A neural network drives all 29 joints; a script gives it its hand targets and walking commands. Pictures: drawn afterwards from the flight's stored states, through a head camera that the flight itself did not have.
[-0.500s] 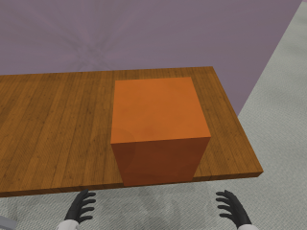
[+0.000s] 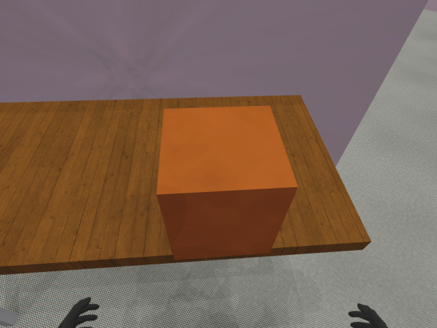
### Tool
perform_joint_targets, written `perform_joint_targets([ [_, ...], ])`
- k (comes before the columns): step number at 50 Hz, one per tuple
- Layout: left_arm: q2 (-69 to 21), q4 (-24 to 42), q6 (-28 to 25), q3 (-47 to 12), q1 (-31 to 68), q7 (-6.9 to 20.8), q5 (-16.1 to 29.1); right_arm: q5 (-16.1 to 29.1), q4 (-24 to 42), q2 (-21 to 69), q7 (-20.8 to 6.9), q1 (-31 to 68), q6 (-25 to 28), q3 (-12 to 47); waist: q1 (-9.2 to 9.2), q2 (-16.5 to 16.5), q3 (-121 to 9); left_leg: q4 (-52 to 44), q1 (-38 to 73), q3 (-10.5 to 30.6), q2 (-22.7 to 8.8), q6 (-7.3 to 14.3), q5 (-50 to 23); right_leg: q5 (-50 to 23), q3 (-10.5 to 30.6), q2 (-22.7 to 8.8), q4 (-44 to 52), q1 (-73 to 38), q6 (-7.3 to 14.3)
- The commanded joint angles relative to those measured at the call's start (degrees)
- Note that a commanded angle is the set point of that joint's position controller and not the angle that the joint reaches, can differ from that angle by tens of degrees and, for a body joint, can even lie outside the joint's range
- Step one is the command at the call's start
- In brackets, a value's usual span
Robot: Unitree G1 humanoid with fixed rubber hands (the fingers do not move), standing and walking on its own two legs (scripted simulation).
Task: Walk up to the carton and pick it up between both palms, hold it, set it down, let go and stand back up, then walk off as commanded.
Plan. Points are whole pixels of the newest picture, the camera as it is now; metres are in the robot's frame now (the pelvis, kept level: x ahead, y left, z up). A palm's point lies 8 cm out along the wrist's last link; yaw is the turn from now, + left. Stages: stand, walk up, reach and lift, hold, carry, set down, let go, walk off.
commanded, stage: stand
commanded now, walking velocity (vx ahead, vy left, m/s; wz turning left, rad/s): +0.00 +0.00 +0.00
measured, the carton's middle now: (220, 185) +0.37 +0.01 +0.03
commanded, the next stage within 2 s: walk off in 1.40 s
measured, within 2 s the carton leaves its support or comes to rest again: neither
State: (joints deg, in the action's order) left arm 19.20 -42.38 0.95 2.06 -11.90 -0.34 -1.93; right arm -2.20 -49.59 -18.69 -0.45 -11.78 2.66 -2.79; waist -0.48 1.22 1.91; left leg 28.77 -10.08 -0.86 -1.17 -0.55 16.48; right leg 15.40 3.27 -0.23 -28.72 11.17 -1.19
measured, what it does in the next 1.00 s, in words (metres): stands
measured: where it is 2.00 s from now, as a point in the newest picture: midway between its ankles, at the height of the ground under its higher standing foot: outside the picture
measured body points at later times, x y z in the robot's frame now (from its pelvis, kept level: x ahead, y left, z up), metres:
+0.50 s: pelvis -0.02 +0.00 +0.00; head -0.03 +0.01 +0.45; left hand +0.07 +0.30 -0.12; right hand +0.06 -0.30 -0.12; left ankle -0.01 +0.13 -0.74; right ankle +0.00 -0.14 -0.74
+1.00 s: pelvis -0.02 +0.00 +0.01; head -0.02 +0.00 +0.46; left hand +0.06 +0.30 -0.12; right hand +0.05 -0.31 -0.12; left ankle -0.01 +0.13 -0.74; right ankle +0.00 -0.14 -0.74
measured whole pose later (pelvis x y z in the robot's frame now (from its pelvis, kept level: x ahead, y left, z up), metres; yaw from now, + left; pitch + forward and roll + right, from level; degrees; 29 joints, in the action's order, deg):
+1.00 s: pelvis -0.02 +0.00 +0.01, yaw +0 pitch -3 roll +0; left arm 21.5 -60.3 -0.7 -0.8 -8.3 0.4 -0.9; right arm -0.8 -62.6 -20.4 -0.7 -7.7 0.6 -0.6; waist 0.4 0.5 2.7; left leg 23.0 -8.6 -0.8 -1.2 -0.7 11.5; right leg 10.3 3.2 -0.2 -22.8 9.6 -1.2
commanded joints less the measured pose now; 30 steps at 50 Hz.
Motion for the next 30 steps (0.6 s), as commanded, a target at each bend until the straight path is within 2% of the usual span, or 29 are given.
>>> perform_joint_targets([
  [1,9.07,2.22,-2.85,1.56,4.05,0.2,0.17,0.21,3.44,-10.31,-0.14,3.51,0.6,-2.0,0.5,-1.49,-3.92,-4.16,-1.21,3.28,-4.16,3.04,-9.22,-9.65,3.55,-4.51,4.12,0.34,4.0],
  [6,11.52,-2.2,-3.03,0.95,3.21,0.26,0.45,0.58,0.16,-12.67,-0.18,3.01,-0.35,-1.51,0.8,-1.99,-4.1,-4.94,-1.05,4.22,-4.7,3.36,-9.18,-10.22,3.82,-4.68,4.18,-0.28,4.23],
  [10,12.74,-5.33,-2.96,0.38,3.15,0.25,0.48,0.76,-1.88,-14.16,-0.12,3.19,-0.79,-1.14,0.76,-2.21,-2.19,-6.17,-1.58,4.68,-4.78,3.27,-6.9,-8.03,4.36,-4.96,5.75,0.12,4.13],
  [13,13.28,-7.38,-2.94,0.09,3.53,0.2,0.6,0.89,-3.33,-14.07,-0.05,3.36,-0.74,-0.68,0.65,-1.41,-2.09,-7.12,-1.1,4.95,-4.96,3.18,-6.92,-7.84,4.54,-5.07,6.7,-0.31,3.97],
  [23,13.19,-11.26,-2.99,-0.27,4.3,0.27,0.64,1.09,-6.49,-14.1,-0.01,4.23,-0.81,-0.32,0.59,-0.53,0.29,-10.24,-0.95,5.78,-5.34,2.95,-2.51,-2.8,4.59,-5.01,9.67,0.77,3.45],
  [26,13.12,-11.87,-3.08,-0.34,4.5,0.32,0.82,1.13,-7.26,-14.16,-0.06,4.36,-0.8,-0.33,0.68,-1.57,0.05,-10.45,-0.54,5.63,-5.37,2.84,-2.42,-2.57,4.91,-5.22,10.11,0.99,3.44],
  [30,13.46,-12.79,-2.97,-0.22,4.53,0.34,0.69,1.08,-8.07,-13.91,0.05,4.9,-0.83,-0.27,0.64,-0.9,-0.8,-10.85,-0.23,5.81,-5.57,2.88,-2.52,-3.42,4.53,-5.09,9.93,0.16,3.32],
])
